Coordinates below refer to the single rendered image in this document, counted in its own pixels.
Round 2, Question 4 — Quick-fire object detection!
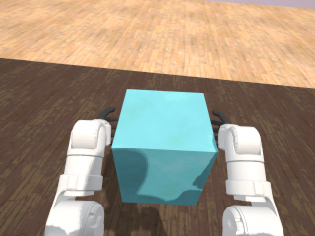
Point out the right robot upper arm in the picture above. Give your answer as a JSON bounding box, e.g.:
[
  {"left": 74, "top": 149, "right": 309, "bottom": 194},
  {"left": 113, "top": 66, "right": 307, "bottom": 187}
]
[{"left": 222, "top": 205, "right": 284, "bottom": 236}]

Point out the right robot forearm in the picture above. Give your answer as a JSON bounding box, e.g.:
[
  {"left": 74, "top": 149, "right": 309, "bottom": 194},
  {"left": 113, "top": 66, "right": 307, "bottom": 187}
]
[{"left": 218, "top": 124, "right": 284, "bottom": 236}]

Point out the right robot hand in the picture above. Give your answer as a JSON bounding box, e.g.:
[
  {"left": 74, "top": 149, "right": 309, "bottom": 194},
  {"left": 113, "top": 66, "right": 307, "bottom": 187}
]
[{"left": 210, "top": 110, "right": 231, "bottom": 148}]

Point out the left robot upper arm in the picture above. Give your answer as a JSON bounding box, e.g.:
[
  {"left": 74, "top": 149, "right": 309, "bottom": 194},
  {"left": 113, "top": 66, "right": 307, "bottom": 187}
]
[{"left": 45, "top": 200, "right": 104, "bottom": 236}]

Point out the carton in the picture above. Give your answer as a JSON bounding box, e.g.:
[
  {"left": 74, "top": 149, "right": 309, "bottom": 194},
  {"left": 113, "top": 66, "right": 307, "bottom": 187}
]
[{"left": 111, "top": 89, "right": 218, "bottom": 206}]

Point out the left robot forearm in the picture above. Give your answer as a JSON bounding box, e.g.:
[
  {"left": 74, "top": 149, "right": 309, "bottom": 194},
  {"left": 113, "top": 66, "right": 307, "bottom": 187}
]
[{"left": 44, "top": 119, "right": 111, "bottom": 236}]

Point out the left robot hand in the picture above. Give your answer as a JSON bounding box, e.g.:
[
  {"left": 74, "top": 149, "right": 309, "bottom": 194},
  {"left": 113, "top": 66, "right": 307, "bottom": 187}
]
[{"left": 97, "top": 106, "right": 120, "bottom": 145}]

